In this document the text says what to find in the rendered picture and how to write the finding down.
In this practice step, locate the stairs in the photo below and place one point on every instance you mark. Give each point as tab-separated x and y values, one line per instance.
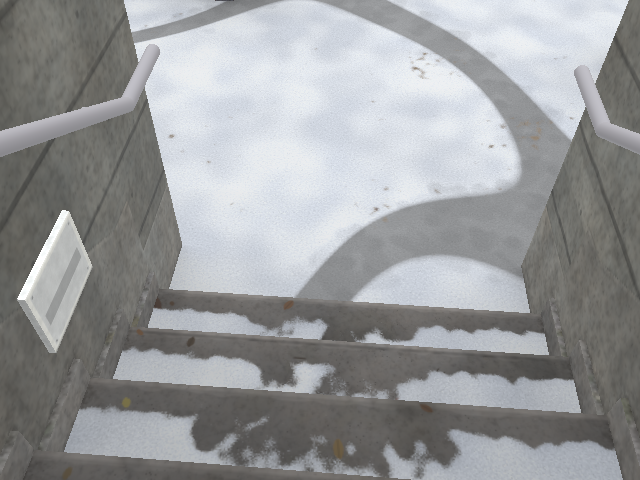
224	386

